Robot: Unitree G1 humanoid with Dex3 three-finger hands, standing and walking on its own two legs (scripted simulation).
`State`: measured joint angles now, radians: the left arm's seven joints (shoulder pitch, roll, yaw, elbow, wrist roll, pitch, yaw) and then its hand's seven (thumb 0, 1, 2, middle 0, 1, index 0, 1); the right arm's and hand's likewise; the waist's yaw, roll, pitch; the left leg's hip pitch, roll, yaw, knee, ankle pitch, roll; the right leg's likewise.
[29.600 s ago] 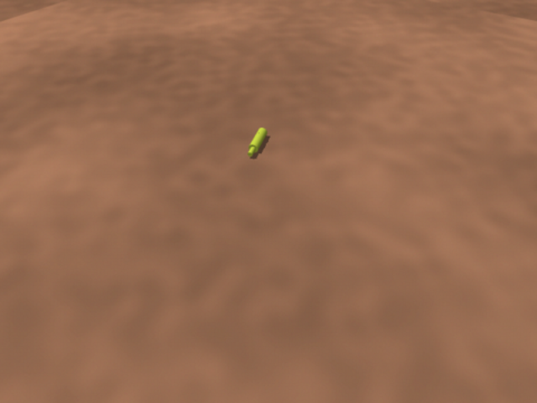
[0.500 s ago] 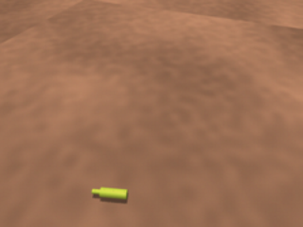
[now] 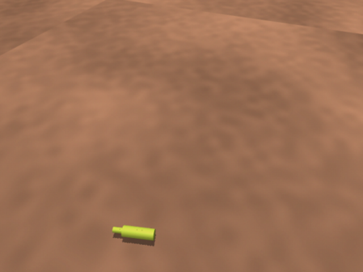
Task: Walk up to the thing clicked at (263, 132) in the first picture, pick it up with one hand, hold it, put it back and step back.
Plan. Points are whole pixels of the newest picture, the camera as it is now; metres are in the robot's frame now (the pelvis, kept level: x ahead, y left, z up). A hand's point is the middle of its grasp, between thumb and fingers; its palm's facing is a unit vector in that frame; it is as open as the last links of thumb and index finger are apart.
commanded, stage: stand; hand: left
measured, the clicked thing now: (133, 232) +0.47 +0.27 -0.76
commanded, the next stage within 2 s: rise first in 1.78 s
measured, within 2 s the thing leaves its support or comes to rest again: neither
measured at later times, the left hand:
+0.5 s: hand out of the picture +0.08 +0.25 -0.16, palm faces -0.02 -0.94 -0.34, open 7.4 cm
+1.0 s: hand out of the picture +0.07 +0.26 -0.16, palm faces -0.02 -0.94 -0.35, open 7.4 cm
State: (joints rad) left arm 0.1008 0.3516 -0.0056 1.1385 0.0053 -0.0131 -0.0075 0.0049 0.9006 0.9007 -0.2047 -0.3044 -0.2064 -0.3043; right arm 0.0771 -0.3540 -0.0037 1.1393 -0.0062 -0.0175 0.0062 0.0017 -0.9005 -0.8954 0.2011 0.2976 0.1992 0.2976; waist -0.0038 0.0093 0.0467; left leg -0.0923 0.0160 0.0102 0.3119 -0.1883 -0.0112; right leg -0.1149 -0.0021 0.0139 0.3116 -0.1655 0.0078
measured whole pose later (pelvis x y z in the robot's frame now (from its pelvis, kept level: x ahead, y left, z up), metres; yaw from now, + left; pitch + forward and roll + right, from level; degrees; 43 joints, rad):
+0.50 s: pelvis +0.00 +0.00 +0.00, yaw +0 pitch -2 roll +0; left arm 0.10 0.35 0.00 1.14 0.00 -0.01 -0.01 0.00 0.90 0.90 -0.21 -0.30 -0.21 -0.30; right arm 0.11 -0.35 0.00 1.14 -0.01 -0.01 0.00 0.00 -0.90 -0.90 0.20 0.30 0.20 0.30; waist -0.01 0.01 0.05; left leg -0.09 0.01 0.00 0.30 -0.19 -0.01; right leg -0.11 0.00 0.01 0.30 -0.17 0.01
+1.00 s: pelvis +0.00 +0.00 +0.00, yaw +1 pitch -2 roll +0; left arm 0.11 0.35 0.00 1.13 0.01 -0.01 -0.01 0.00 0.90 0.90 -0.21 -0.30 -0.21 -0.30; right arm 0.11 -0.35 0.00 1.13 -0.01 -0.02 0.00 0.00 -0.90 -0.90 0.20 0.30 0.20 0.30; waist 0.00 0.01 0.05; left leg -0.08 0.01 0.00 0.30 -0.18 -0.01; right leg -0.10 -0.01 0.00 0.30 -0.17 0.01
